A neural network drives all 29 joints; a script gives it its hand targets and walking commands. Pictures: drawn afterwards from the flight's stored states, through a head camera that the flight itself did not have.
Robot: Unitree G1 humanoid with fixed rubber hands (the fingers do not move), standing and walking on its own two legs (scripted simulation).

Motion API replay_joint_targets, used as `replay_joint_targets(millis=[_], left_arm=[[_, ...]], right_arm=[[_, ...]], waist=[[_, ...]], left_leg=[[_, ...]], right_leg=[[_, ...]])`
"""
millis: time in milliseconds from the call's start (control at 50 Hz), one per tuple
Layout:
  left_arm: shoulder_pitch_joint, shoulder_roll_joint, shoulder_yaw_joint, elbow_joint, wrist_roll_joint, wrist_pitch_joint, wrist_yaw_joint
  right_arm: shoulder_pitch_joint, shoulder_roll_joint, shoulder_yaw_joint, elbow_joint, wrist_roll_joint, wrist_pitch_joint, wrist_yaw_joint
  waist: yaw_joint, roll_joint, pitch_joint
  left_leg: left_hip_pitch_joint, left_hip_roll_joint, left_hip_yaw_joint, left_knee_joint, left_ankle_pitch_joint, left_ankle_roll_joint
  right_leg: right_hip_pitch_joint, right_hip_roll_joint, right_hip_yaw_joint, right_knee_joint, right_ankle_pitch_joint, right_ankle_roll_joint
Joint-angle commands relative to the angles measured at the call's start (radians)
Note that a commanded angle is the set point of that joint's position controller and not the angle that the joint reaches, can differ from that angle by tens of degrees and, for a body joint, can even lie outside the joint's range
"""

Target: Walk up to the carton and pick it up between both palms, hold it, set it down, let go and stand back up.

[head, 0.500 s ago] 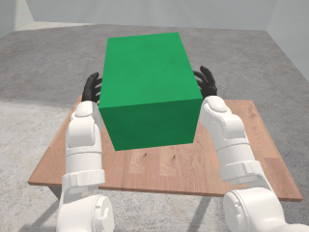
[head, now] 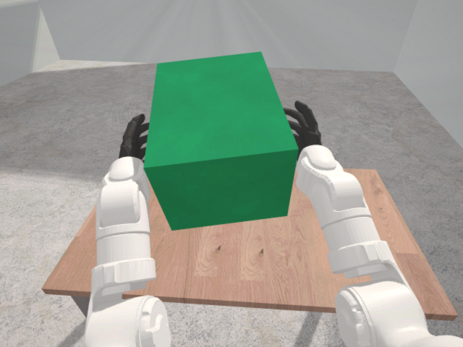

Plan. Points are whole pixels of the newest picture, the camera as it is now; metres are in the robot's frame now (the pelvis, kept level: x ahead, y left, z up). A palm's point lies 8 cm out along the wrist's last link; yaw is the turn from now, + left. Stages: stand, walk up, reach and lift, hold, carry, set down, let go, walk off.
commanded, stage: hold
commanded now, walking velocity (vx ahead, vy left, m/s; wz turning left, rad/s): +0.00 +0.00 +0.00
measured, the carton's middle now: (219, 135) +0.41 +0.03 +0.23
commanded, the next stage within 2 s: none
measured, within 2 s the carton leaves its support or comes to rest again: neither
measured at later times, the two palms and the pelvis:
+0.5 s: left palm (144, 157) +0.37 +0.16 +0.21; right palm (311, 154) +0.37 -0.13 +0.20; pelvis +0.02 +0.00 +0.00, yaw +0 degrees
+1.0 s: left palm (153, 155) +0.37 +0.14 +0.21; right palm (319, 164) +0.36 -0.14 +0.19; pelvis -0.01 +0.00 +0.00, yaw +0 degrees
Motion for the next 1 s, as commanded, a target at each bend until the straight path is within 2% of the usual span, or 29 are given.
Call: replay_joint_targets(millis=[0, 40, 80, 140, 220, 260, 300, 340, 380, 440, 480, 520, 600, 640, 700, 760, 820, 860, 900, 940, 980], left_arm=[[-0.754, -0.542, -0.454, -0.123, -0.068, -0.048, -0.213], [-0.855, -0.574, -0.543, -0.219, -0.148, -0.096, -0.178], [-0.966, -0.614, -0.643, -0.304, -0.226, -0.146, -0.133], [-1.086, -0.668, -0.777, -0.391, -0.324, -0.205, -0.066], [-0.953, -0.691, -0.858, -0.383, -0.375, -0.220, -0.015], [-0.822, -0.682, -0.843, -0.342, -0.363, -0.202, -0.011], [-0.695, -0.667, -0.789, -0.274, -0.325, -0.169, -0.021], [-0.587, -0.627, -0.680, -0.184, -0.242, -0.127, -0.049], [-0.497, -0.589, -0.562, -0.131, -0.143, -0.083, -0.088], [-0.435, -0.559, -0.456, -0.119, -0.042, -0.029, -0.151], [-0.497, -0.554, -0.456, -0.174, -0.039, -0.015, -0.183], [-0.614, -0.568, -0.508, -0.254, -0.076, -0.023, -0.196], [-0.836, -0.628, -0.666, -0.418, -0.201, -0.078, -0.155], [-0.932, -0.654, -0.733, -0.462, -0.256, -0.109, -0.123], [-1.020, -0.686, -0.802, -0.466, -0.311, -0.149, -0.072], [-1.013, -0.677, -0.795, -0.348, -0.316, -0.169, -0.034], [-0.891, -0.617, -0.668, -0.129, -0.247, -0.156, -0.034], [-0.779, -0.558, -0.536, 0.017, -0.173, -0.133, -0.058], [-0.679, -0.504, -0.409, 0.124, -0.092, -0.108, -0.087], [-0.612, -0.460, -0.317, 0.164, -0.024, -0.090, -0.114], [-0.582, -0.448, -0.288, 0.143, 0.009, -0.082, -0.138]], right_arm=[[-0.690, 0.564, 0.279, -0.037, 0.038, -0.050, 0.147], [-0.721, 0.616, 0.305, -0.074, 0.046, -0.085, 0.159], [-0.797, 0.654, 0.340, -0.148, 0.053, -0.122, 0.170], [-0.917, 0.697, 0.418, -0.301, 0.076, -0.167, 0.179], [-0.941, 0.722, 0.549, -0.527, 0.125, -0.199, 0.166], [-0.929, 0.726, 0.610, -0.614, 0.157, -0.194, 0.146], [-0.922, 0.719, 0.642, -0.636, 0.182, -0.176, 0.125], [-0.870, 0.691, 0.628, -0.555, 0.184, -0.141, 0.111], [-0.788, 0.665, 0.609, -0.463, 0.184, -0.104, 0.099], [-0.685, 0.626, 0.573, -0.351, 0.190, -0.058, 0.081], [-0.646, 0.595, 0.527, -0.297, 0.188, -0.035, 0.074], [-0.630, 0.580, 0.466, -0.250, 0.176, -0.031, 0.079], [-0.655, 0.608, 0.403, -0.247, 0.149, -0.064, 0.113], [-0.710, 0.617, 0.393, -0.272, 0.133, -0.085, 0.134], [-0.816, 0.640, 0.398, -0.335, 0.109, -0.124, 0.165], [-0.917, 0.663, 0.415, -0.348, 0.083, -0.153, 0.190], [-0.948, 0.660, 0.405, -0.279, 0.037, -0.155, 0.202], [-0.931, 0.641, 0.378, -0.212, 0.005, -0.148, 0.202], [-0.900, 0.616, 0.357, -0.139, -0.009, -0.138, 0.198], [-0.854, 0.601, 0.351, -0.083, -0.006, -0.126, 0.192], [-0.811, 0.600, 0.367, -0.071, 0.011, -0.119, 0.182]], waist=[[-0.115, 0.060, -0.275], [-0.142, 0.090, -0.376], [-0.147, 0.116, -0.515], [-0.126, 0.132, -0.710], [-0.073, 0.073, -0.792], [-0.048, 0.028, -0.764], [-0.026, -0.012, -0.675], [-0.011, -0.043, -0.514], [-0.010, -0.073, -0.387], [-0.041, -0.063, -0.290], [-0.076, -0.017, -0.292], [-0.112, 0.045, -0.311], [-0.173, 0.152, -0.393], [-0.179, 0.183, -0.442], [-0.151, 0.185, -0.549], [-0.092, 0.124, -0.559], [-0.037, 0.023, -0.446], [-0.012, -0.048, -0.371], [0.010, -0.094, -0.322], [0.026, -0.113, -0.295], [0.021, -0.106, -0.311]], left_leg=[[-0.103, -0.048, 0.087, -0.153, 0.023, -0.018], [-0.106, -0.047, 0.078, -0.146, 0.043, -0.029], [-0.081, -0.043, 0.067, -0.119, 0.102, -0.041], [-0.017, -0.036, 0.052, -0.062, 0.199, -0.051], [-0.021, -0.043, 0.047, -0.017, 0.283, -0.027], [-0.054, -0.053, 0.047, -0.011, 0.315, -0.006], [-0.082, -0.063, 0.044, -0.018, 0.322, 0.013], [-0.102, -0.072, 0.046, -0.046, 0.279, 0.028], [-0.094, -0.082, 0.052, -0.071, 0.261, 0.039], [-0.061, -0.087, 0.047, -0.103, 0.243, 0.031], [-0.053, -0.081, 0.048, -0.107, 0.229, 0.008], [-0.053, -0.071, 0.052, -0.102, 0.224, -0.022], [-0.019, -0.052, 0.037, -0.075, 0.287, -0.074], [-0.007, -0.040, 0.030, -0.065, 0.273, -0.087], [0.009, -0.028, 0.032, -0.060, 0.207, -0.083], [-0.049, -0.027, 0.046, -0.089, 0.055, -0.044], [-0.141, -0.033, 0.074, -0.132, -0.061, 0.020], [-0.161, -0.044, 0.092, -0.143, -0.077, 0.053], [-0.161, -0.054, 0.103, -0.144, -0.069, 0.073], [-0.147, -0.061, 0.109, -0.142, -0.034, 0.080], [-0.132, -0.065, 0.108, -0.139, 0.034, 0.072]], right_leg=[[0.242, 0.004, -0.011, -0.092, 0.004, 0.027], [0.261, 0.015, -0.024, -0.068, 0.054, 0.029], [0.260, 0.023, -0.032, -0.046, 0.098, 0.027], [0.225, 0.033, -0.037, -0.028, 0.148, 0.024], [0.260, 0.032, -0.020, -0.014, 0.297, 0.042], [0.324, 0.027, -0.007, -0.004, 0.406, 0.061], [0.374, 0.019, 0.003, 0.000, 0.496, 0.083], [0.385, 0.005, 0.010, -0.014, 0.528, 0.100], [0.415, -0.012, 0.015, -0.029, 0.583, 0.116], [0.451, -0.030, 0.014, -0.037, 0.669, 0.126], [0.439, -0.024, 0.013, -0.035, 0.633, 0.111], [0.396, -0.002, 0.004, -0.037, 0.522, 0.083], [0.284, 0.031, -0.029, -0.042, 0.311, 0.041], [0.222, 0.036, -0.037, -0.043, 0.197, 0.024], [0.154, 0.037, -0.044, -0.045, 0.079, 0.009], [0.122, 0.027, -0.040, -0.056, -0.024, 0.011], [0.154, 0.007, -0.019, -0.080, -0.109, 0.034], [0.168, -0.016, -0.001, -0.096, -0.155, 0.054], [0.185, -0.030, 0.007, -0.109, -0.180, 0.067], [0.216, -0.036, 0.008, -0.115, -0.156, 0.077], [0.280, -0.035, 0.006, -0.105, -0.031, 0.085]])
